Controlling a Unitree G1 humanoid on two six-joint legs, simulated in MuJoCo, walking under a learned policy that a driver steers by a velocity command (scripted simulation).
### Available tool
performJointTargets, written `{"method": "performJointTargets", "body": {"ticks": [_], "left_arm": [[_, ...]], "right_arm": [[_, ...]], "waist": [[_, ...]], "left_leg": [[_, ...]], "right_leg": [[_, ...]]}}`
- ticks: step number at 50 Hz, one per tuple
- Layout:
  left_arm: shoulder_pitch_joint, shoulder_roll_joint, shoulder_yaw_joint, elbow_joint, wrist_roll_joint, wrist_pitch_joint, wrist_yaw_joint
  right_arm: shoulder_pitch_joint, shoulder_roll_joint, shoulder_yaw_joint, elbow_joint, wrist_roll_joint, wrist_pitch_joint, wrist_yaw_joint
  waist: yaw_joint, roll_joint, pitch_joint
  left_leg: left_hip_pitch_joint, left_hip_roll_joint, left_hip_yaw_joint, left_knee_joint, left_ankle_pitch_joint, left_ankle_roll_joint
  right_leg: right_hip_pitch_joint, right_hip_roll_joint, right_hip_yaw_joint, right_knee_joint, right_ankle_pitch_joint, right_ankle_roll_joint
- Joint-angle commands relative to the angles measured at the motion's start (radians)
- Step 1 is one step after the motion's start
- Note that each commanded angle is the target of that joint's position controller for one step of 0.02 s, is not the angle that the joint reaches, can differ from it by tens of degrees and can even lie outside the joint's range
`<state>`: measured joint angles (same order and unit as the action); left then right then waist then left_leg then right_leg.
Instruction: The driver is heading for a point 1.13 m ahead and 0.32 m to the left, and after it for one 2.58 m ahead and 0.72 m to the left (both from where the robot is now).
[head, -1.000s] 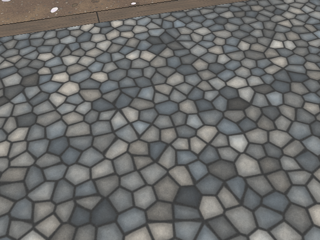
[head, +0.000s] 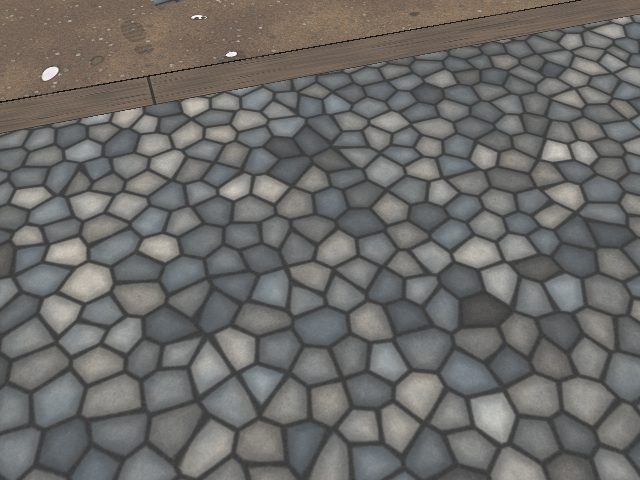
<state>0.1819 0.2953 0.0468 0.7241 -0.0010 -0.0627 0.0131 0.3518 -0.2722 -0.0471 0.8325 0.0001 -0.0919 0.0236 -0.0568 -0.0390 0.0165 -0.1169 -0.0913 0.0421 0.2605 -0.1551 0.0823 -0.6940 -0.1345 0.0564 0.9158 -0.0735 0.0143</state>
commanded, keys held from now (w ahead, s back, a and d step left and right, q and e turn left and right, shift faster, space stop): w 0.30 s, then w+q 0.70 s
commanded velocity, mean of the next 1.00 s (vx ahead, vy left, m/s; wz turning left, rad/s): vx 0.50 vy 0.00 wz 0.28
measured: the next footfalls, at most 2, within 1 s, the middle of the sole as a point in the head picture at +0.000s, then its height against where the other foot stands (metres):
right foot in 0.24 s outside the picture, level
left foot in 0.78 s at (269, 440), level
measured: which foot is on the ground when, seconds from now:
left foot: down 0.00-0.24, up 0.26-0.76, down 0.78-1.00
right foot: up 0.00-0.22, down 0.24-0.80, up 0.82-1.00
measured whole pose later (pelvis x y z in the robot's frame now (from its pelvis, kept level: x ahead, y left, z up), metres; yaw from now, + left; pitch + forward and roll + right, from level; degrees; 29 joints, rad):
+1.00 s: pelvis +0.56 +0.03 +0.00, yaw +20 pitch +2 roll -1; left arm 0.13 0.31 0.05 0.72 0.01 -0.10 0.00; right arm 0.31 -0.28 -0.07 0.71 0.01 -0.05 0.02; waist -0.03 -0.03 0.05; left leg -0.24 -0.12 -0.06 0.38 -0.16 0.11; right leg -0.60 -0.10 0.08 1.04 -0.28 0.04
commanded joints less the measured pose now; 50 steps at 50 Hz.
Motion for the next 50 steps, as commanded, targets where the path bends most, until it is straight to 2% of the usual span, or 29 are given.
{"method": "performJointTargets", "body": {"ticks": [1, 5, 8, 10, 11, 12, 13, 14, 15, 16, 17, 18, 21, 23, 28, 33, 34, 36, 37, 38, 39, 40, 41, 42, 43, 44, 45, 47, 50], "left_arm": [[-0.051, 0.033, 0.002, -0.063, 0.0, -0.021, -0.008], [-0.176, 0.029, -0.005, -0.103, -0.014, -0.034, -0.032], [-0.217, 0.047, -0.002, -0.132, -0.017, -0.04, -0.05], [-0.162, 0.074, 0.008, -0.125, -0.016, -0.043, -0.055], [-0.065, 0.101, 0.024, -0.099, -0.013, -0.045, -0.052], [0.096, 0.156, 0.049, -0.055, -0.009, -0.044, -0.042], [0.249, 0.262, 0.074, -0.036, 0.016, -0.041, -0.034], [0.301, 0.247, 0.073, -0.012, 0.001, -0.033, -0.038], [0.265, 0.161, 0.046, -0.018, -0.006, -0.031, -0.036], [0.186, 0.134, 0.036, -0.028, -0.006, -0.029, -0.032], [0.123, 0.109, 0.028, -0.034, -0.001, -0.028, -0.032], [0.082, 0.083, 0.021, -0.037, 0.006, -0.033, -0.034], [0.049, 0.076, 0.025, -0.014, 0.012, -0.057, -0.036], [0.053, 0.09, 0.031, 0.007, 0.018, -0.065, -0.031], [0.065, 0.118, 0.037, 0.04, 0.013, -0.058, -0.012], [0.139, 0.152, 0.051, 0.09, -0.008, -0.025, -0.002], [0.139, 0.159, 0.054, 0.094, -0.012, -0.015, 0.0], [0.118, 0.184, 0.062, 0.089, -0.015, 0.002, 0.009], [0.11, 0.197, 0.067, 0.084, -0.015, 0.011, 0.015], [0.094, 0.202, 0.067, 0.078, -0.015, 0.021, 0.02], [0.094, 0.186, 0.058, 0.067, -0.011, 0.02, 0.025], [0.176, 0.062, 0.019, 0.019, 0.021, -0.001, 0.013], [0.16, 0.058, 0.004, 0.003, 0.01, -0.044, -0.005], [0.045, 0.132, 0.024, -0.024, -0.031, -0.07, -0.02], [0.003, 0.129, 0.02, -0.042, -0.037, -0.085, -0.022], [-0.003, 0.123, 0.022, -0.034, -0.014, -0.088, -0.014], [0.006, 0.134, 0.031, -0.029, 0.005, -0.08, -0.008], [0.036, 0.119, 0.032, -0.032, 0.015, -0.056, -0.01], [-0.017, 0.083, 0.022, -0.053, 0.021, -0.036, -0.005]], "right_arm": [[-0.058, -0.162, -0.034, -0.069, 0.011, -0.014, -0.013], [0.033, -0.183, -0.036, -0.025, 0.02, 0.007, -0.015], [0.06, -0.191, -0.039, -0.003, 0.022, 0.028, -0.019], [0.047, -0.206, -0.044, 0.0, 0.022, 0.039, -0.023], [0.025, -0.208, -0.042, -0.002, 0.021, 0.045, -0.024], [0.025, -0.177, -0.029, -0.011, 0.012, 0.046, -0.026], [0.088, -0.088, 0.004, -0.053, -0.002, 0.031, -0.023], [0.135, -0.043, 0.019, -0.041, 0.002, 0.01, -0.018], [0.043, -0.152, -0.008, -0.053, 0.03, -0.005, -0.011], [-0.032, -0.17, -0.014, -0.074, 0.046, -0.012, -0.009], [-0.069, -0.159, -0.014, -0.078, 0.036, -0.01, -0.012], [-0.07, -0.148, -0.019, -0.074, 0.028, 0.0, -0.012], [-0.017, -0.092, -0.015, -0.054, 0.031, 0.038, -0.016], [-0.053, -0.085, -0.017, -0.07, 0.027, 0.049, -0.021], [-0.193, -0.056, -0.008, -0.116, 0.017, 0.037, 0.0], [-0.327, -0.049, -0.002, -0.195, 0.019, 0.035, 0.029], [-0.335, -0.055, -0.005, -0.209, 0.019, 0.036, 0.036], [-0.305, -0.079, -0.019, -0.224, 0.019, 0.04, 0.044], [-0.246, -0.102, -0.032, -0.218, 0.019, 0.044, 0.043], [-0.121, -0.141, -0.056, -0.192, 0.022, 0.047, 0.039], [0.046, -0.203, -0.09, -0.152, 0.024, 0.053, 0.022], [0.097, -0.317, -0.116, -0.143, 0.028, 0.058, 0.002], [0.095, -0.297, -0.101, -0.177, 0.024, 0.044, 0.006], [0.074, -0.226, -0.081, -0.173, 0.016, 0.034, 0.008], [0.024, -0.196, -0.073, -0.175, 0.018, 0.027, 0.008], [-0.046, -0.171, -0.065, -0.186, 0.02, 0.026, 0.007], [-0.093, -0.139, -0.054, -0.202, 0.013, 0.027, 0.004], [-0.118, -0.139, -0.053, -0.217, 0.007, 0.026, -0.003], [-0.085, -0.171, -0.062, -0.202, 0.013, 0.025, -0.023]], "waist": [[0.016, 0.067, 0.048], [-0.038, 0.067, 0.066], [-0.034, 0.085, 0.064], [0.007, 0.114, 0.025], [0.069, 0.114, -0.037], [0.139, 0.095, -0.159], [0.158, -0.068, -0.346], [0.15, -0.226, -0.432], [0.171, -0.135, -0.312], [0.153, -0.086, -0.183], [0.127, -0.027, -0.111], [0.097, -0.029, -0.06], [0.047, -0.049, -0.029], [0.046, -0.033, 0.004], [0.089, -0.014, 0.043], [0.133, 0.007, 0.082], [0.127, 0.003, 0.08], [0.09, -0.027, 0.035], [0.053, -0.045, -0.012], [-0.019, -0.039, -0.081], [-0.102, 0.009, -0.168], [-0.037, 0.253, -0.257], [-0.035, 0.244, -0.408], [-0.072, 0.157, -0.307], [-0.042, 0.102, -0.188], [0.005, 0.033, -0.116], [0.04, 0.044, -0.082], [0.073, 0.077, -0.072], [0.065, 0.077, -0.039]], "left_leg": [[-0.095, 0.256, -0.149, -0.166, 0.086, 0.144], [0.019, 0.291, -0.145, -0.127, 0.089, 0.135], [0.14, 0.336, -0.167, -0.059, 0.16, 0.117], [0.184, 0.344, -0.167, 0.02, 0.328, 0.095], [0.173, 0.311, -0.134, 0.142, 0.495, 0.074], [0.083, 0.257, -0.09, 0.345, 0.521, 0.042], [-0.268, 0.149, -0.03, 0.726, 0.225, -0.023], [-0.521, 0.028, -0.111, 0.938, -0.416, -0.054], [-0.632, 0.088, -0.173, 1.024, -0.4, -0.041], [-0.659, 0.137, -0.146, 1.011, -0.304, -0.034], [-0.628, 0.173, -0.128, 0.96, -0.224, -0.04], [-0.585, 0.202, -0.132, 0.911, -0.165, -0.048], [-0.5, 0.214, -0.143, 0.876, -0.084, -0.076], [-0.547, 0.21, -0.164, 0.817, -0.012, -0.092], [-0.528, 0.19, -0.101, 0.506, 0.246, -0.088], [-0.595, 0.179, -0.05, 0.369, 0.192, -0.044], [-0.597, 0.171, -0.036, 0.358, 0.147, -0.03], [-0.51, 0.12, 0.022, 0.354, 0.044, 0.006], [-0.42, 0.081, 0.052, 0.362, -0.007, 0.027], [-0.252, 0.038, 0.069, 0.33, -0.001, 0.057], [0.032, 0.043, -0.002, 0.283, 0.04, 0.1], [0.396, 0.295, -0.47, 0.255, -0.026, 0.248], [0.54, 0.43, -0.906, 0.083, -0.144, 0.37], [0.484, 0.402, -0.78, 0.044, -0.14, 0.305], [0.338, 0.36, -0.635, 0.04, -0.072, 0.263], [0.191, 0.317, -0.532, 0.033, 0.028, 0.229], [0.085, 0.282, -0.461, 0.013, 0.128, 0.213], [-0.019, 0.254, -0.415, -0.024, 0.233, 0.222], [-0.105, 0.217, -0.331, -0.038, 0.295, 0.211]], "right_leg": [[0.06, 0.005, -0.013, -0.185, 0.171, 0.011], [0.065, 0.038, -0.033, -0.332, 0.192, 0.003], [0.053, 0.057, -0.03, -0.399, 0.079, -0.031], [0.149, 0.086, -0.052, -0.427, -0.004, -0.061], [0.295, 0.118, -0.082, -0.463, -0.005, -0.087], [0.551, 0.097, -0.066, -0.444, 0.022, -0.126], [0.974, -0.16, 0.285, -0.407, 0.009, -0.257], [1.126, -0.272, 0.638, -0.547, -0.168, -0.343], [1.051, -0.239, 0.575, -0.588, -0.253, -0.296], [0.911, -0.213, 0.424, -0.609, -0.194, -0.261], [0.782, -0.172, 0.321, -0.642, -0.11, -0.243], [0.685, -0.137, 0.241, -0.683, -0.054, -0.229], [0.556, -0.107, 0.097, -0.764, 0.058, -0.229], [0.544, -0.105, 0.023, -0.788, 0.129, -0.228], [0.572, -0.07, -0.14, -0.814, 0.166, -0.185], [0.759, -0.138, -0.185, -0.756, 0.243, -0.17], [0.795, -0.149, -0.194, -0.725, 0.303, -0.162], [0.83, -0.151, -0.224, -0.613, 0.597, -0.139], [0.833, -0.144, -0.237, -0.509, 0.753, -0.127], [0.79, -0.119, -0.258, -0.334, 0.816, -0.105], [0.619, -0.076, -0.268, -0.081, 0.666, -0.068], [0.188, 0.078, -0.253, 0.291, -0.095, -0.003], [-0.014, 0.203, -0.014, 0.481, -0.541, 0.006], [-0.113, 0.137, 0.059, 0.496, -0.463, -0.016], [-0.114, 0.094, 0.043, 0.419, -0.369, -0.033], [-0.063, 0.054, 0.034, 0.324, -0.307, -0.03], [0.007, 0.03, 0.033, 0.258, -0.265, -0.021], [0.079, 0.023, 0.024, 0.199, -0.227, 0.008], [0.079, 0.04, -0.003, 0.044, -0.122, 0.054]]}}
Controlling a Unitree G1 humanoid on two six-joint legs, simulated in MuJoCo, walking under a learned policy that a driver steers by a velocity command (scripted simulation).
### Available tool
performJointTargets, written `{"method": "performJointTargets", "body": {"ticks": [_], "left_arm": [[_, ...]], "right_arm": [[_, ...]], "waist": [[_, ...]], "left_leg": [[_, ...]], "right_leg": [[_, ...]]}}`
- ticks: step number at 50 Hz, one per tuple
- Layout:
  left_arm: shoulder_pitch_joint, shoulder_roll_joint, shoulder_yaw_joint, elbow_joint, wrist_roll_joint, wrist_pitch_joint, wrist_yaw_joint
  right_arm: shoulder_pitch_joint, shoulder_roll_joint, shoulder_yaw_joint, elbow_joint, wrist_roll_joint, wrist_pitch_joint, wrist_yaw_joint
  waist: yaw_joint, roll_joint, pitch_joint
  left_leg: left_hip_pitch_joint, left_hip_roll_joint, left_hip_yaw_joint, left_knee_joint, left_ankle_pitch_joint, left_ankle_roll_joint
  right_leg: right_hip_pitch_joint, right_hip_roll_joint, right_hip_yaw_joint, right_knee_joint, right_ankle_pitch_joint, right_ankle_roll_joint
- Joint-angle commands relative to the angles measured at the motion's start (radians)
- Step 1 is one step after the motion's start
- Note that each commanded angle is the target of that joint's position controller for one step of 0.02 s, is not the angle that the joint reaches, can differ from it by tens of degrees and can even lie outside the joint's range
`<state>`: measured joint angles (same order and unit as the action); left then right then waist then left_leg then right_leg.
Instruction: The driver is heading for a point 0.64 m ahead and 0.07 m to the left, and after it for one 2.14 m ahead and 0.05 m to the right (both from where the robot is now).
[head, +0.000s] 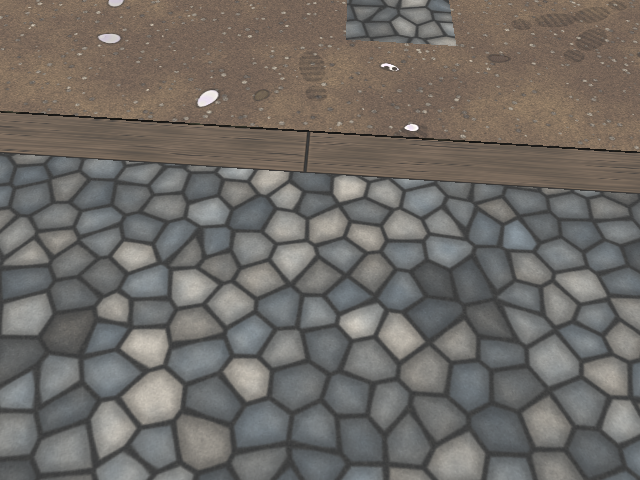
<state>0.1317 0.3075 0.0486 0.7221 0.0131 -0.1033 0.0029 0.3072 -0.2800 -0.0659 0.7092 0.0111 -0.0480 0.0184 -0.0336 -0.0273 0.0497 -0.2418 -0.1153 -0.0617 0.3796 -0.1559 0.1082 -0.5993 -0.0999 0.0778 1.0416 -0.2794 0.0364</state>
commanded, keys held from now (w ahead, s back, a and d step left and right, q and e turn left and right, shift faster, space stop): w+q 0.72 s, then w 0.04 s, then w+e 0.24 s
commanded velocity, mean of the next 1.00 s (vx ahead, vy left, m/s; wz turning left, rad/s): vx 0.50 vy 0.00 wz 0.47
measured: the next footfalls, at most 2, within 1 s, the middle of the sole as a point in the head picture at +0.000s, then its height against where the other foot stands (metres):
right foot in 0.26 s outside the picture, level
left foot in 0.80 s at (211, 452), level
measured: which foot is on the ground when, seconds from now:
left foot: down 0.00-0.26, up 0.28-0.78, down 0.80-1.00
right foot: up 0.00-0.24, down 0.26-0.80, up 0.82-1.00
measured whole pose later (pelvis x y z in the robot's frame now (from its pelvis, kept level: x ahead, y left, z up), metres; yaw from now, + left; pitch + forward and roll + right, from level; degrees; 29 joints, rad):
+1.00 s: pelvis +0.50 +0.12 +0.00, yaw +27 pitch +0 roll +1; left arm 0.22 0.32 0.05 0.82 -0.03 -0.06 -0.01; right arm 0.26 -0.26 -0.06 0.71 -0.01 -0.07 0.03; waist -0.01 -0.05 0.05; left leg -0.20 -0.06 0.09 0.38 -0.18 0.09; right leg -0.58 -0.12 0.05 1.13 -0.27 0.00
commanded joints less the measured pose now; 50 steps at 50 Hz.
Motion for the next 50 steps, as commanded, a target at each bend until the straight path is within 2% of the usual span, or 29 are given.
{"method": "performJointTargets", "body": {"ticks": [1, 4, 8, 11, 12, 13, 14, 15, 16, 17, 18, 19, 21, 23, 26, 30, 34, 35, 37, 38, 39, 40, 41, 42, 43, 44, 45, 47, 50], "left_arm": [[-0.01, 0.061, 0.016, -0.063, 0.006, 0.005, 0.006], [-0.12, 0.037, 0.005, -0.09, -0.003, -0.002, -0.003], [-0.191, 0.07, 0.015, -0.117, -0.019, -0.018, -0.02], [-0.139, 0.105, 0.033, -0.11, -0.022, -0.031, -0.026], [-0.066, 0.116, 0.043, -0.09, -0.02, -0.035, -0.022], [0.038, 0.146, 0.058, -0.073, -0.008, -0.04, -0.016], [0.187, 0.201, 0.071, -0.062, 0.002, -0.038, -0.007], [0.24, 0.256, 0.085, -0.024, 0.007, -0.024, -0.017], [0.197, 0.149, 0.063, -0.049, -0.015, -0.02, -0.02], [0.16, 0.096, 0.049, -0.056, -0.017, -0.013, -0.015], [0.117, 0.085, 0.041, -0.059, -0.007, -0.008, -0.014], [0.094, 0.067, 0.036, -0.049, -0.004, -0.005, -0.012], [0.086, 0.056, 0.032, -0.035, -0.001, -0.011, -0.009], [0.094, 0.072, 0.039, -0.015, -0.008, -0.018, -0.009], [0.106, 0.107, 0.05, 0.009, -0.007, -0.015, -0.007], [0.115, 0.133, 0.054, 0.032, -0.013, -0.001, -0.001], [0.168, 0.166, 0.063, 0.066, -0.03, 0.018, 0.001], [0.17, 0.176, 0.067, 0.07, -0.036, 0.025, 0.002], [0.172, 0.205, 0.075, 0.075, -0.047, 0.036, 0.007], [0.171, 0.217, 0.077, 0.078, -0.051, 0.042, 0.009], [0.172, 0.199, 0.066, 0.084, -0.052, 0.046, 0.01], [0.188, 0.143, 0.039, 0.075, -0.025, 0.039, 0.01], [0.311, 0.009, -0.009, 0.039, -0.003, 0.019, -0.011], [0.211, 0.12, 0.016, 0.061, -0.045, -0.003, -0.021], [0.103, 0.155, 0.028, 0.021, -0.079, -0.01, -0.025], [0.08, 0.135, 0.022, 0.017, -0.069, -0.012, -0.019], [0.08, 0.131, 0.026, 0.028, -0.047, -0.006, -0.014], [0.157, 0.111, 0.028, 0.061, -0.047, 0.025, -0.015], [0.15, 0.072, 0.026, 0.067, -0.045, 0.056, -0.007]], "right_arm": [[-0.024, -0.169, -0.045, -0.072, 0.005, -0.017, -0.024], [0.014, -0.172, -0.046, -0.056, 0.01, -0.005, -0.035], [0.065, -0.17, -0.046, -0.03, 0.018, 0.005, -0.039], [0.048, -0.167, -0.049, -0.029, 0.015, 0.014, -0.043], [0.031, -0.153, -0.044, -0.035, 0.014, 0.016, -0.042], [0.027, -0.112, -0.029, -0.045, 0.008, 0.014, -0.038], [0.052, -0.051, -0.007, -0.063, -0.012, 0.012, -0.036], [0.186, -0.028, 0.003, -0.092, 0.027, 0.003, -0.035], [0.163, -0.139, -0.016, -0.055, 0.034, 0.005, -0.039], [0.052, -0.183, -0.03, -0.067, 0.025, 0.011, -0.038], [0.005, -0.169, -0.031, -0.075, 0.015, 0.015, -0.039], [-0.027, -0.154, -0.033, -0.086, 0.006, 0.014, -0.035], [-0.015, -0.113, -0.03, -0.091, 0.019, 0.022, -0.023], [-0.037, -0.083, -0.024, -0.106, 0.018, 0.03, -0.02], [-0.092, -0.068, -0.017, -0.129, 0.012, 0.031, -0.015], [-0.195, -0.049, -0.006, -0.149, 0.012, 0.016, 0.009], [-0.296, -0.046, -0.001, -0.192, 0.016, 0.014, 0.033], [-0.303, -0.055, -0.005, -0.201, 0.016, 0.015, 0.037], [-0.266, -0.084, -0.021, -0.205, 0.008, 0.02, 0.039], [-0.186, -0.112, -0.038, -0.191, 0.004, 0.023, 0.037], [-0.026, -0.149, -0.063, -0.145, 0.006, 0.025, 0.026], [0.142, -0.211, -0.086, -0.102, 0.006, 0.033, 0.005], [0.112, -0.31, -0.088, -0.104, 0.007, 0.021, -0.001], [0.14, -0.211, -0.063, -0.119, 0.002, 0.01, 0.003], [0.091, -0.183, -0.048, -0.103, -0.009, -0.003, 0.007], [0.026, -0.16, -0.04, -0.093, -0.007, -0.011, 0.007], [-0.03, -0.123, -0.03, -0.09, -0.01, -0.017, 0.008], [-0.076, -0.092, -0.022, -0.084, -0.022, -0.036, 0.007], [-0.079, -0.101, -0.028, -0.046, -0.028, -0.064, 0.002]], "waist": [[0.026, 0.073, -0.062], [-0.021, 0.105, -0.052], [-0.043, 0.121, -0.047], [-0.004, 0.157, -0.052], [0.037, 0.162, -0.075], [0.088, 0.135, -0.161], [0.132, -0.004, -0.308], [0.058, -0.356, -0.373], [0.082, -0.198, -0.273], [0.108, -0.103, -0.158], [0.092, -0.036, -0.099], [0.079, -0.033, -0.052], [0.055, -0.085, -0.041], [0.053, -0.077, -0.029], [0.06, -0.048, -0.022], [0.096, -0.033, -0.001], [0.12, -0.03, 0.033], [0.112, -0.034, 0.034], [0.069, -0.062, -0.012], [0.014, -0.068, -0.064], [-0.077, -0.038, -0.146], [-0.144, 0.063, -0.246], [-0.012, 0.307, -0.376], [-0.102, 0.156, -0.439], [-0.103, 0.129, -0.271], [-0.056, 0.075, -0.183], [-0.021, 0.078, -0.127], [0.033, 0.106, -0.106], [0.048, 0.08, -0.048]], "left_leg": [[0.008, 0.225, -0.211, -0.156, 0.277, 0.17], [-0.017, 0.185, -0.191, -0.136, 0.16, 0.121], [0.053, 0.223, -0.289, -0.074, 0.07, 0.101], [0.12, 0.253, -0.373, 0.015, 0.092, 0.079], [0.111, 0.231, -0.37, 0.07, 0.123, 0.062], [0.067, 0.178, -0.328, 0.22, 0.14, 0.031], [-0.07, 0.1, -0.226, 0.507, -0.077, -0.01], [-0.427, 0.0, -0.13, 0.789, -0.462, -0.063], [-0.528, 0.087, -0.153, 0.904, -0.402, -0.079], [-0.544, 0.118, -0.123, 0.92, -0.303, -0.087], [-0.507, 0.15, -0.097, 0.901, -0.234, -0.094], [-0.492, 0.176, -0.095, 0.857, -0.19, -0.098], [-0.43, 0.209, -0.069, 0.811, -0.15, -0.1], [-0.453, 0.221, -0.05, 0.769, -0.125, -0.108], [-0.503, 0.232, -0.044, 0.652, -0.029, -0.123], [-0.454, 0.22, 0.016, 0.428, 0.155, -0.112], [-0.43, 0.2, 0.073, 0.294, 0.14, -0.079], [-0.415, 0.188, 0.088, 0.274, 0.101, -0.063], [-0.3, 0.128, 0.136, 0.252, -0.004, -0.021], [-0.179, 0.089, 0.154, 0.231, -0.037, 0.008], [0.071, 0.055, 0.151, 0.159, 0.04, 0.045], [0.396, 0.179, -0.039, 0.157, 0.067, 0.093], [0.672, 0.47, -0.596, 0.062, -0.093, 0.273], [0.642, 0.505, -0.683, -0.043, -0.175, 0.264], [0.509, 0.472, -0.505, -0.062, -0.082, 0.213], [0.362, 0.43, -0.372, -0.073, 0.013, 0.174], [0.25, 0.39, -0.273, -0.098, 0.089, 0.151], [0.13, 0.357, -0.166, -0.171, 0.134, 0.133], [0.075, 0.343, -0.035, -0.232, 0.223, 0.121]], "right_leg": [[-0.015, 0.016, -0.027, -0.16, 0.151, 0.04], [0.055, 0.065, -0.03, -0.389, 0.328, 0.043], [0.101, 0.096, 0.001, -0.523, 0.346, 0.024], [0.166, 0.099, 0.013, -0.565, 0.226, -0.019], [0.264, 0.103, -0.006, -0.605, 0.227, -0.043], [0.452, 0.048, 0.026, -0.609, 0.222, -0.085], [0.716, -0.132, 0.211, -0.597, 0.163, -0.141], [0.952, -0.321, 0.694, -0.711, -0.098, -0.294], [0.885, -0.312, 0.697, -0.75, -0.284, -0.268], [0.768, -0.267, 0.52, -0.756, -0.229, -0.225], [0.656, -0.223, 0.395, -0.772, -0.088, -0.206], [0.582, -0.187, 0.307, -0.792, 0.018, -0.204], [0.509, -0.145, 0.179, -0.837, 0.115, -0.196], [0.495, -0.148, 0.103, -0.868, 0.19, -0.215], [0.528, -0.162, 0.014, -0.888, 0.301, -0.231], [0.552, -0.136, -0.127, -0.888, 0.37, -0.201], [0.634, -0.167, -0.191, -0.866, 0.422, -0.179], [0.66, -0.177, -0.206, -0.841, 0.489, -0.171], [0.689, -0.182, -0.239, -0.724, 0.806, -0.155], [0.682, -0.176, -0.254, -0.6, 0.941, -0.146], [0.591, -0.15, -0.276, -0.416, 0.94, -0.125], [0.34, -0.109, -0.277, -0.131, 0.595, -0.092], [-0.049, 0.076, -0.189, 0.224, -0.309, -0.042], [-0.113, 0.068, -0.005, 0.324, -0.317, -0.055], [-0.173, 0.033, -0.011, 0.322, -0.234, -0.067], [-0.144, -0.015, -0.014, 0.244, -0.139, -0.07], [-0.1, -0.042, -0.013, 0.183, -0.08, -0.061], [0.009, -0.063, 0.007, 0.143, 0.003, -0.045], [-0.026, -0.05, 0.027, 0.075, 0.098, -0.017]]}}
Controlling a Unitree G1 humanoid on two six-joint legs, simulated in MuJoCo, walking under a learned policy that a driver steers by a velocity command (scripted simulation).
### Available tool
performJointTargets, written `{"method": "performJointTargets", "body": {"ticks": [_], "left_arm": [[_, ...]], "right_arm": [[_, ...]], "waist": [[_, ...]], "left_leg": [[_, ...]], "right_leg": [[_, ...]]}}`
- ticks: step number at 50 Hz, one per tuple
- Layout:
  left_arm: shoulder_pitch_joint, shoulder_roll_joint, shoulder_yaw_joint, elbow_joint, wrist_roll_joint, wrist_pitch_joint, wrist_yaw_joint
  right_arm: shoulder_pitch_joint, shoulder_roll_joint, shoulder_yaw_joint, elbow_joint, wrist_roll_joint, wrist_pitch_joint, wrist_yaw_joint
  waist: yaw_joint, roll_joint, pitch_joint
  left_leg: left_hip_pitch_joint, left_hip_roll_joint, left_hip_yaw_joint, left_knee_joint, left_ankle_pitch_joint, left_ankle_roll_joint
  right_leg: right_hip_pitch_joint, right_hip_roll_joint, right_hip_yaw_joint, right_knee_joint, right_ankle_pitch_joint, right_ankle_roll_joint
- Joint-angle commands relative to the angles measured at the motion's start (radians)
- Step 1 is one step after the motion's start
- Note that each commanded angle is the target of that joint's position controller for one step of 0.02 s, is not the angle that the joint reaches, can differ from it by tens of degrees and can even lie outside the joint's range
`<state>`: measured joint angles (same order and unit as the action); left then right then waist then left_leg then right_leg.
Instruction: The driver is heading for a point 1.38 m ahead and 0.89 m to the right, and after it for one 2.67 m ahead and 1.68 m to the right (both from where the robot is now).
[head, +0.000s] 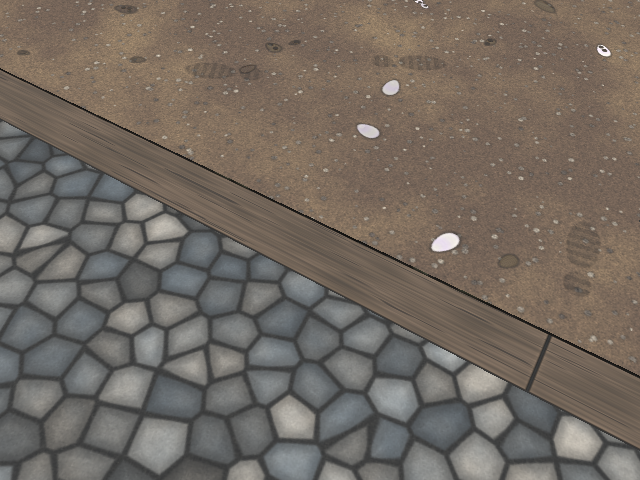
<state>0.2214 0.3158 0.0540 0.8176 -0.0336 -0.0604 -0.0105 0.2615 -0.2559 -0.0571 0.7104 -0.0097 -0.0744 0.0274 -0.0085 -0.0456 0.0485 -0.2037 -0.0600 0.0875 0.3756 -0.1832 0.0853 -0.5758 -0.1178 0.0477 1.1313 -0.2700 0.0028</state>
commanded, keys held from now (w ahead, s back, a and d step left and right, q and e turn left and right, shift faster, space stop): w+e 1.00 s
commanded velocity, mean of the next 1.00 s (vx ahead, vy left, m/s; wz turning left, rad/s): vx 0.50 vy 0.00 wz -0.50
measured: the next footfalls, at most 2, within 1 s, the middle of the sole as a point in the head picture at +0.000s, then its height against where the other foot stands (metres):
right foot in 0.36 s outside the picture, level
left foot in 0.80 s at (335, 388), level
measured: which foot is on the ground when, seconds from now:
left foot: down 0.00-0.36, up 0.38-0.78, down 0.80-1.00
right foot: up 0.00-0.34, down 0.36-0.82, up 0.84-1.00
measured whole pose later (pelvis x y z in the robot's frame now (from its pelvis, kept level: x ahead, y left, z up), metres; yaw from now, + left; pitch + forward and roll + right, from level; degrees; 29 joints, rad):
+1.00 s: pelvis +0.57 -0.10 +0.00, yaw -34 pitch +1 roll +1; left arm 0.28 0.32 0.08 0.67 -0.03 -0.01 0.00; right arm 0.25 -0.26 -0.06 0.75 -0.01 -0.10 0.00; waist -0.02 -0.06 0.02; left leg -0.23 -0.02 0.06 0.41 -0.20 0.02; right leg -0.57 -0.04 0.06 1.17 -0.32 0.00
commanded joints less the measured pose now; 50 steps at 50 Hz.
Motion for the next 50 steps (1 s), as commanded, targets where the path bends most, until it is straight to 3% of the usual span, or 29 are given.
{"method": "performJointTargets", "body": {"ticks": [1, 4, 7, 12, 15, 16, 17, 18, 19, 20, 21, 22, 23, 24, 27, 31, 33, 35, 37, 39, 40, 41, 42, 43, 44, 45, 48, 50], "left_arm": [[0.037, 0.058, 0.021, -0.035, 0.003, 0.015, 0.008], [-0.02, 0.043, 0.019, -0.051, 0.008, 0.006, 0.0], [-0.111, 0.014, 0.006, -0.08, 0.012, -0.001, -0.018], [-0.223, 0.003, -0.004, -0.156, 0.014, -0.004, -0.054], [-0.163, 0.042, 0.016, -0.177, 0.012, 0.005, -0.066], [-0.074, 0.075, 0.033, -0.164, 0.011, 0.009, -0.063], [0.075, 0.127, 0.062, -0.134, 0.01, 0.01, -0.051], [0.216, 0.207, 0.091, -0.111, 0.011, 0.022, -0.029], [0.168, 0.281, 0.102, -0.139, 0.004, 0.017, -0.021], [0.196, 0.2, 0.078, -0.145, 0.013, 0.01, -0.022], [0.166, 0.148, 0.065, -0.146, 0.02, 0.001, -0.02], [0.104, 0.125, 0.058, -0.15, 0.017, -0.006, -0.022], [0.044, 0.085, 0.047, -0.161, 0.014, -0.009, -0.02], [0.014, 0.076, 0.04, -0.179, 0.026, -0.009, -0.014], [0.005, 0.108, 0.049, -0.186, 0.023, -0.009, 0.001], [0.044, 0.145, 0.062, -0.173, 0.011, 0.005, 0.021], [0.088, 0.148, 0.063, -0.16, 0.01, 0.014, 0.023], [0.113, 0.141, 0.062, -0.151, 0.004, 0.02, 0.024], [0.113, 0.134, 0.062, -0.151, 0.006, 0.022, 0.027], [0.089, 0.109, 0.056, -0.161, 0.012, 0.024, 0.026], [0.089, 0.059, 0.037, -0.171, 0.019, 0.021, 0.022], [0.181, -0.015, 0.015, -0.195, 0.015, 0.014, 0.021], [0.229, 0.021, 0.011, -0.214, -0.005, 0.008, 0.021], [0.177, 0.113, 0.034, -0.194, -0.01, 0.013, 0.023], [0.095, 0.133, 0.041, -0.207, 0.001, 0.019, 0.023], [0.06, 0.122, 0.043, -0.215, 0.012, 0.022, 0.022], [0.06, 0.071, 0.041, -0.223, 0.004, 0.035, 0.009], [0.033, 0.047, 0.035, -0.239, 0.008, 0.043, 0.008]], "right_arm": [[-0.025, -0.126, -0.038, -0.034, -0.012, -0.04, -0.012], [-0.018, -0.128, -0.035, -0.012, -0.011, -0.04, -0.024], [0.006, -0.148, -0.039, 0.014, -0.004, -0.035, -0.033], [0.076, -0.174, -0.05, 0.065, 0.013, 0.004, -0.043], [0.049, -0.213, -0.059, 0.059, 0.018, 0.03, -0.06], [0.037, -0.225, -0.061, 0.056, 0.018, 0.039, -0.066], [0.013, -0.228, -0.058, 0.05, 0.024, 0.042, -0.07], [0.026, -0.196, -0.044, 0.035, 0.01, 0.029, -0.072], [0.113, -0.056, 0.0, -0.012, -0.01, -0.005, -0.05], [0.032, -0.144, -0.013, -0.02, 0.021, -0.051, -0.026], [-0.059, -0.172, -0.017, -0.053, 0.057, -0.07, -0.016], [-0.081, -0.154, -0.012, -0.061, 0.046, -0.078, -0.02], [-0.088, -0.165, -0.02, -0.051, 0.015, -0.074, -0.028], [-0.069, -0.167, -0.024, -0.048, 0.005, -0.062, -0.027], [-0.05, -0.13, -0.016, -0.052, -0.006, -0.032, -0.029], [-0.201, -0.081, 0.009, -0.087, -0.005, -0.027, -0.026], [-0.256, -0.093, 0.006, -0.099, 0.008, -0.033, -0.019], [-0.277, -0.118, -0.003, -0.109, 0.018, -0.039, -0.013], [-0.26, -0.148, -0.017, -0.108, 0.021, -0.049, -0.009], [-0.151, -0.172, -0.037, -0.08, 0.019, -0.059, -0.012], [-0.041, -0.208, -0.052, -0.066, 0.004, -0.065, -0.019], [0.079, -0.29, -0.071, -0.054, -0.019, -0.061, -0.026], [0.134, -0.29, -0.076, -0.021, -0.003, -0.047, -0.015], [0.079, -0.203, -0.053, -0.042, 0.009, -0.044, -0.016], [0.035, -0.168, -0.042, -0.047, 0.008, -0.035, -0.02], [-0.007, -0.144, -0.032, -0.045, 0.002, -0.03, -0.021], [-0.041, -0.112, -0.023, -0.023, 0.0, -0.035, -0.026], [-0.03, -0.134, -0.031, -0.003, 0.003, -0.042, -0.027]], "waist": [[0.017, 0.094, -0.03], [0.0, 0.095, -0.009], [-0.041, 0.084, 0.023], [-0.076, 0.076, 0.054], [-0.013, 0.137, -0.03], [0.04, 0.152, -0.084], [0.127, 0.133, -0.16], [0.184, 0.022, -0.254], [0.063, -0.234, -0.348], [0.139, -0.096, -0.441], [0.142, -0.043, -0.302], [0.085, 0.059, -0.178], [0.049, 0.074, -0.131], [0.019, 0.05, -0.1], [-0.011, 0.031, -0.071], [0.046, -0.017, -0.051], [0.076, -0.035, -0.062], [0.08, -0.047, -0.067], [0.058, -0.068, -0.069], [-0.009, -0.083, -0.093], [-0.063, -0.044, -0.181], [-0.059, 0.17, -0.33], [-0.045, 0.392, -0.364], [-0.066, 0.248, -0.233], [-0.07, 0.176, -0.139], [-0.052, 0.137, -0.083], [-0.014, 0.179, -0.04], [-0.014, 0.155, -0.029]], "left_leg": [[0.048, 0.282, -0.148, -0.236, 0.272, 0.135], [0.081, 0.253, -0.047, -0.25, 0.289, 0.097], [0.119, 0.259, 0.015, -0.267, 0.297, 0.071], [0.329, 0.325, 0.059, -0.176, 0.482, 0.064], [0.374, 0.331, 0.097, 0.01, 0.95, 0.033], [0.357, 0.323, 0.105, 0.141, 1.053, 0.021], [0.264, 0.291, 0.123, 0.344, 1.01, -0.007], [0.027, 0.237, 0.121, 0.646, 0.656, -0.048], [-0.443, -0.02, 0.013, 1.051, -0.339, -0.13], [-0.558, 0.012, -0.22, 1.118, -0.368, -0.101], [-0.604, 0.067, -0.221, 1.064, -0.295, -0.075], [-0.582, 0.11, -0.206, 0.943, -0.232, -0.069], [-0.524, 0.144, -0.195, 0.841, -0.199, -0.075], [-0.458, 0.155, -0.193, 0.808, -0.177, -0.087], [-0.397, 0.157, -0.154, 0.653, -0.133, -0.14], [-0.296, 0.098, -0.12, 0.321, 0.16, -0.172], [-0.252, 0.066, -0.124, 0.225, 0.249, -0.173], [-0.24, 0.06, -0.155, 0.164, 0.232, -0.16], [-0.214, 0.063, -0.175, 0.131, 0.169, -0.132], [-0.072, 0.065, -0.157, 0.082, 0.128, -0.086], [0.113, 0.15, -0.224, 0.085, 0.092, -0.037], [0.451, 0.377, -0.55, 0.048, -0.049, 0.082], [0.531, 0.497, -0.919, -0.065, -0.346, 0.171], [0.431, 0.459, -0.835, -0.098, -0.472, 0.136], [0.318, 0.418, -0.671, -0.096, -0.372, 0.098], [0.213, 0.373, -0.547, -0.111, -0.234, 0.084], [0.082, 0.307, -0.339, -0.174, -0.034, 0.076], [0.079, 0.316, -0.267, -0.204, 0.051, 0.097]], "right_leg": [[-0.084, -0.025, 0.07, -0.056, 0.137, 0.023], [-0.107, 0.0, 0.064, -0.231, 0.315, 0.026], [-0.093, 0.014, 0.002, -0.39, 0.414, 0.012], [-0.18, 0.04, -0.067, -0.508, 0.286, -0.037], [-0.031, 0.127, -0.156, -0.506, 0.129, -0.094], [0.087, 0.162, -0.171, -0.503, 0.09, -0.12], [0.312, 0.194, -0.158, -0.572, 0.143, -0.16], [0.613, 0.071, 0.057, -0.611, 0.168, -0.222], [0.959, -0.198, 0.663, -0.712, 0.086, -0.455], [1.012, -0.218, 0.773, -0.814, 0.002, -0.457], [0.912, -0.182, 0.608, -0.824, 0.027, -0.398], [0.74, -0.133, 0.487, -0.832, 0.132, -0.356], [0.622, -0.095, 0.399, -0.841, 0.236, -0.328], [0.525, -0.07, 0.357, -0.864, 0.311, -0.328], [0.375, -0.037, 0.277, -0.902, 0.422, -0.327], [0.265, 0.055, 0.172, -0.884, 0.322, -0.25], [0.279, 0.048, 0.205, -0.864, 0.244, -0.226], [0.333, 0.024, 0.269, -0.817, 0.173, -0.211], [0.385, -0.005, 0.339, -0.759, 0.13, -0.193], [0.377, 0.018, 0.353, -0.662, 0.145, -0.158], [0.322, 0.07, 0.301, -0.483, 0.128, -0.122], [0.067, 0.196, 0.167, -0.15, -0.132, -0.054], [-0.165, 0.189, 0.116, 0.078, -0.346, -0.029], [-0.232, 0.132, 0.139, 0.171, -0.258, -0.02], [-0.235, 0.101, 0.099, 0.184, -0.18, -0.015], [-0.204, 0.071, 0.087, 0.149, -0.118, -0.012], [-0.12, 0.018, 0.062, 0.066, -0.04, -0.007], [-0.142, 0.009, 0.054, 0.012, 0.0, 0.004]]}}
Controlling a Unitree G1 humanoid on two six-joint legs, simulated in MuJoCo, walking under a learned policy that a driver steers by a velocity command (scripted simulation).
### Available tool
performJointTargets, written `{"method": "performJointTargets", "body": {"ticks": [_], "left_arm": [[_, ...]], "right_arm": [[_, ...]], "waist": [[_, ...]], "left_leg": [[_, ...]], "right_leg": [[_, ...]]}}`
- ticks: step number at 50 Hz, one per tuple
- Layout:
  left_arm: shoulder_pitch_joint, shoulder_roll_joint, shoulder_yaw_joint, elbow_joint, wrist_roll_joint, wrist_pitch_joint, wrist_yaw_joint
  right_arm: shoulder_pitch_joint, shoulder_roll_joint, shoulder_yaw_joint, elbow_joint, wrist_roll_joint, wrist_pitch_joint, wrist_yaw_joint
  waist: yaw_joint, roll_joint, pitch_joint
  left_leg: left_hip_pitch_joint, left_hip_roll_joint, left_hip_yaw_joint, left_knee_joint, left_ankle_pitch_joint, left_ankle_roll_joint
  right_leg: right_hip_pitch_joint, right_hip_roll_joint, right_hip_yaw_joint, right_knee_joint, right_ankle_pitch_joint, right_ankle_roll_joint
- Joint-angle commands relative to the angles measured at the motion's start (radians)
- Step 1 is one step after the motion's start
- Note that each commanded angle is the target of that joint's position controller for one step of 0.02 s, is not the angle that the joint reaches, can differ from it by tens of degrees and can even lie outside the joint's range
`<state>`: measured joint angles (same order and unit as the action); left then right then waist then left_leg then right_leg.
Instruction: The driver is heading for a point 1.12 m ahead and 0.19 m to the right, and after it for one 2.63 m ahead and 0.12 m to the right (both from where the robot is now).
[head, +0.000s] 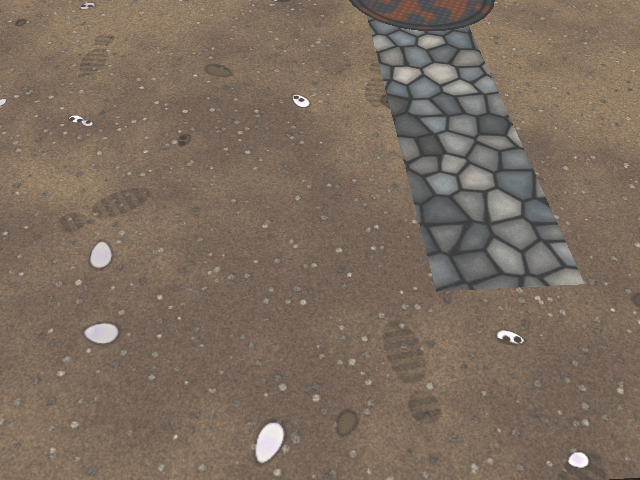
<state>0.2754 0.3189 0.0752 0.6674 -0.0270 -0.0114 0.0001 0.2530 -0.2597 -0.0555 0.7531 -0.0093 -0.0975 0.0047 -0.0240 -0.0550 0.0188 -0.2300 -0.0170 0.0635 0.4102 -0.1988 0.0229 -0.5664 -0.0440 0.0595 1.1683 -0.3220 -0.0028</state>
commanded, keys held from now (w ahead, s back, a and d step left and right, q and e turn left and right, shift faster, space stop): w+e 0.48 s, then w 0.44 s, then no key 0.08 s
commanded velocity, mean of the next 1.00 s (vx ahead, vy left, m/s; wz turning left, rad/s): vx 0.49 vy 0.00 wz -0.41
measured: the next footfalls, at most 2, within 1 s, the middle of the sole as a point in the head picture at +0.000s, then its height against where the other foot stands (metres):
right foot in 0.32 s outside the picture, level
left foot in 0.82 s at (340, 404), level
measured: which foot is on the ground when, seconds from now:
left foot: down 0.00-0.34, up 0.36-0.80, down 0.82-1.00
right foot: up 0.00-0.30, down 0.32-0.84, up 0.86-1.00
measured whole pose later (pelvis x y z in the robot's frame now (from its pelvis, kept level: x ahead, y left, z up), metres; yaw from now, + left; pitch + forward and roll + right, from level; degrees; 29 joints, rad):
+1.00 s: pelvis +0.55 -0.11 +0.00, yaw -23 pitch +1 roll +0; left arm 0.28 0.30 0.05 0.72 -0.01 -0.05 0.00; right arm 0.26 -0.27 -0.04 0.79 -0.01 -0.09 0.03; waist -0.02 -0.04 0.03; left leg -0.26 -0.05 0.03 0.41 -0.17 0.05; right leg -0.50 -0.03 0.05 1.11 -0.35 -0.01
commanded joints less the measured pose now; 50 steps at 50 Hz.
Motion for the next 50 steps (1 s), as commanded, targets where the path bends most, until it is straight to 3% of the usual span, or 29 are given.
{"method": "performJointTargets", "body": {"ticks": [1, 7, 11, 13, 14, 15, 16, 17, 18, 19, 20, 21, 22, 23, 26, 30, 32, 35, 38, 39, 40, 41, 42, 43, 44, 45, 46, 48, 50], "left_arm": [[-0.04, 0.037, 0.01, -0.097, 0.004, -0.005, -0.003], [-0.179, 0.007, -0.006, -0.127, 0.005, -0.019, -0.032], [-0.263, 0.01, -0.006, -0.166, 0.0, -0.02, -0.055], [-0.242, 0.039, 0.008, -0.174, 0.006, -0.016, -0.06], [-0.188, 0.064, 0.022, -0.166, 0.01, -0.012, -0.058], [-0.059, 0.101, 0.045, -0.134, 0.01, -0.008, -0.053], [0.119, 0.161, 0.079, -0.085, 0.006, 0.0, -0.037], [0.162, 0.279, 0.1, -0.075, -0.004, 0.002, -0.018], [0.164, 0.264, 0.085, -0.115, -0.003, -0.016, -0.025], [0.144, 0.189, 0.061, -0.104, 0.007, -0.032, -0.032], [0.104, 0.16, 0.051, -0.097, 0.009, -0.042, -0.031], [0.032, 0.132, 0.04, -0.103, 0.01, -0.045, -0.03], [-0.02, 0.106, 0.03, -0.115, 0.019, -0.047, -0.026], [-0.046, 0.101, 0.027, -0.124, 0.026, -0.047, -0.022], [-0.04, 0.108, 0.026, -0.1, 0.023, -0.055, -0.006], [0.018, 0.117, 0.025, -0.051, 0.017, -0.054, 0.008], [0.061, 0.129, 0.027, -0.024, 0.014, -0.056, 0.008], [0.102, 0.131, 0.027, 0.011, 0.007, -0.053, 0.005], [0.111, 0.135, 0.031, 0.035, 0.011, -0.041, 0.008], [0.1, 0.136, 0.031, 0.037, 0.011, -0.036, 0.008], [0.089, 0.121, 0.025, 0.036, 0.013, -0.032, 0.008], [0.088, 0.086, 0.009, 0.023, 0.024, -0.031, 0.009], [0.205, 0.023, -0.012, 0.012, 0.012, -0.043, 0.009], [0.203, 0.037, -0.016, 0.014, 0.009, -0.055, 0.009], [0.111, 0.113, 0.004, 0.003, -0.008, -0.06, 0.005], [0.032, 0.116, 0.002, -0.017, -0.006, -0.062, 0.005], [-0.016, 0.105, 0.002, -0.028, 0.009, -0.065, 0.004], [0.008, 0.079, 0.005, -0.014, 0.021, -0.056, 0.005], [0.049, 0.042, -0.002, 0.003, 0.028, -0.045, 0.01]], "right_arm": [[-0.017, -0.143, -0.037, -0.036, 0.002, -0.02, -0.005], [0.004, -0.188, -0.047, 0.007, 0.008, -0.002, -0.012], [0.046, -0.223, -0.057, 0.039, 0.028, 0.018, -0.011], [0.04, -0.251, -0.066, 0.042, 0.038, 0.029, -0.014], [0.037, -0.268, -0.072, 0.041, 0.043, 0.036, -0.017], [0.024, -0.271, -0.073, 0.039, 0.048, 0.043, -0.021], [0.032, -0.241, -0.06, 0.033, 0.04, 0.042, -0.025], [0.11, -0.11, -0.017, -0.016, -0.015, 0.029, -0.015], [0.07, -0.119, -0.003, -0.049, 0.001, -0.008, -0.003], [-0.048, -0.202, -0.026, -0.073, 0.044, -0.032, 0.009], [-0.084, -0.189, -0.018, -0.089, 0.051, -0.045, 0.01], [-0.08, -0.18, -0.017, -0.076, 0.027, -0.047, 0.003], [-0.062, -0.191, -0.025, -0.067, 0.009, -0.039, -0.001], [-0.045, -0.191, -0.027, -0.062, 0.004, -0.026, 0.001], [-0.044, -0.146, -0.016, -0.053, -0.007, -0.001, 0.001], [-0.187, -0.091, 0.01, -0.078, -0.003, -0.002, 0.01], [-0.25, -0.092, 0.013, -0.092, 0.009, -0.007, 0.019], [-0.3, -0.119, 0.005, -0.114, 0.017, -0.014, 0.03], [-0.27, -0.141, -0.005, -0.117, 0.015, -0.02, 0.037], [-0.227, -0.149, -0.011, -0.107, 0.014, -0.022, 0.036], [-0.13, -0.174, -0.027, -0.079, 0.009, -0.025, 0.03], [0.016, -0.217, -0.042, -0.055, -0.001, -0.028, 0.025], [0.145, -0.304, -0.068, -0.032, -0.013, -0.021, 0.023], [0.192, -0.247, -0.056, -0.005, 0.015, -0.015, 0.034], [0.14, -0.188, -0.037, -0.01, 0.028, -0.011, 0.032], [0.072, -0.167, -0.028, -0.026, 0.019, -0.003, 0.027], [0.025, -0.148, -0.02, -0.029, 0.009, 0.001, 0.026], [-0.033, -0.118, -0.006, -0.035, -0.007, -0.005, 0.025], [-0.036, -0.126, -0.007, -0.019, -0.003, -0.012, 0.023]], "waist": [[0.0, 0.149, 0.005], [-0.045, 0.118, 0.033], [-0.062, 0.118, 0.066], [-0.027, 0.139, 0.038], [0.011, 0.157, -0.005], [0.09, 0.146, -0.074], [0.175, 0.104, -0.163], [0.107, -0.172, -0.245], [0.117, -0.183, -0.431], [0.157, -0.073, -0.318], [0.126, -0.036, -0.2], [0.075, 0.037, -0.124], [0.035, 0.024, -0.094], [0.012, 0.006, -0.079], [-0.001, 0.015, -0.059], [0.062, -0.004, -0.019], [0.094, -0.01, -0.001], [0.111, -0.016, 0.027], [0.086, -0.044, 0.029], [0.06, -0.053, 0.014], [0.008, -0.039, -0.044], [-0.056, 0.004, -0.179], [-0.049, 0.228, -0.346], [-0.065, 0.339, -0.363], [-0.075, 0.229, -0.215], [-0.059, 0.152, -0.122], [-0.038, 0.114, -0.043], [0.017, 0.145, -0.013], [0.044, 0.146, -0.043]], "left_leg": [[0.116, 0.281, -0.214, -0.248, 0.108, 0.169], [0.174, 0.262, -0.011, -0.252, 0.242, 0.138], [0.262, 0.295, 0.049, -0.223, 0.319, 0.114], [0.306, 0.301, 0.089, -0.124, 0.603, 0.095], [0.317, 0.296, 0.11, -0.024, 0.781, 0.084], [0.284, 0.274, 0.139, 0.152, 0.876, 0.064], [0.119, 0.237, 0.154, 0.4, 0.762, 0.028], [-0.313, 0.107, 0.14, 0.775, -0.079, -0.033], [-0.51, -0.023, -0.098, 0.987, -0.409, -0.048], [-0.613, 0.039, -0.164, 1.003, -0.317, -0.028], [-0.61, 0.077, -0.151, 0.928, -0.23, -0.01], [-0.549, 0.113, -0.15, 0.836, -0.171, -0.016], [-0.472, 0.137, -0.157, 0.766, -0.132, -0.024], [-0.42, 0.142, -0.155, 0.736, -0.111, -0.035], [-0.383, 0.132, -0.118, 0.612, -0.035, -0.081], [-0.323, 0.1, -0.096, 0.304, 0.257, -0.095], [-0.287, 0.078, -0.093, 0.216, 0.339, -0.087], [-0.323, 0.073, -0.112, 0.137, 0.301, -0.054], [-0.305, 0.062, -0.106, 0.097, 0.178, -0.007], [-0.245, 0.047, -0.084, 0.077, 0.143, 0.012], [-0.108, 0.024, -0.058, 0.048, 0.149, 0.04], [0.137, 0.115, -0.141, 0.092, 0.198, 0.095], [0.522, 0.329, -0.533, 0.06, 0.035, 0.249], [0.59, 0.396, -0.818, -0.099, -0.191, 0.286], [0.49, 0.38, -0.736, -0.123, -0.312, 0.242], [0.361, 0.344, -0.611, -0.136, -0.267, 0.21], [0.235, 0.304, -0.52, -0.166, -0.173, 0.205], [0.102, 0.25, -0.389, -0.188, 0.188, 0.193], [0.062, 0.233, -0.271, -0.172, 0.565, 0.208]], "right_leg": [[-0.171, -0.069, 0.043, -0.064, 0.078, 0.016], [-0.131, -0.058, -0.027, -0.377, 0.328, 0.011], [-0.102, -0.037, -0.081, -0.502, 0.282, -0.031], [-0.021, 0.011, -0.128, -0.533, 0.184, -0.071], [0.065, 0.05, -0.157, -0.538, 0.135, -0.095], [0.237, 0.095, -0.178, -0.587, 0.156, -0.128], [0.525, 0.105, -0.13, -0.623, 0.205, -0.169], [0.891, -0.161, 0.321, -0.632, 0.192, -0.306], [1.009, -0.301, 0.793, -0.832, -0.048, -0.447], [0.94, -0.277, 0.681, -0.879, -0.056, -0.379], [0.797, -0.238, 0.554, -0.882, -0.003, -0.342], [0.643, -0.196, 0.451, -0.885, 0.11, -0.31], [0.533, -0.162, 0.379, -0.9, 0.215, -0.297], [0.462, -0.143, 0.35, -0.921, 0.267, -0.295], [0.357, -0.117, 0.245, -0.947, 0.415, -0.301], [0.311, -0.056, 0.131, -0.952, 0.352, -0.238], [0.318, -0.071, 0.143, -0.957, 0.273, -0.226], [0.418, -0.122, 0.192, -0.913, 0.244, -0.22], [0.515, -0.168, 0.235, -0.853, 0.336, -0.197], [0.528, -0.161, 0.231, -0.808, 0.427, -0.183], [0.525, -0.113, 0.196, -0.693, 0.572, -0.16], [0.431, -0.057, 0.145, -0.472, 0.536, -0.126], [0.082, 0.089, 0.046, -0.097, 0.225, -0.038], [-0.109, 0.133, 0.095, 0.064, -0.25, -0.021], [-0.204, 0.073, 0.119, 0.137, -0.202, -0.028], [-0.207, 0.021, 0.071, 0.119, -0.12, -0.033], [-0.192, -0.012, 0.045, 0.052, -0.055, -0.032], [-0.075, -0.046, 0.033, -0.034, 0.002, -0.013], [-0.008, -0.038, 0.005, -0.107, -0.002, 0.018]]}}
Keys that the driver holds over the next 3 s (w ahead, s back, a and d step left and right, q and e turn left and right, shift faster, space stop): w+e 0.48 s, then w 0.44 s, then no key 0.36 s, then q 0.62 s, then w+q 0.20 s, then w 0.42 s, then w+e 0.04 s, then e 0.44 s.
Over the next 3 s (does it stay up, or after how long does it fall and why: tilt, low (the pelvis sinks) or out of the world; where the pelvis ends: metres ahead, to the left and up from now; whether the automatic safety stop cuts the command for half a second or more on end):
stays up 1.05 -0.09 -0.01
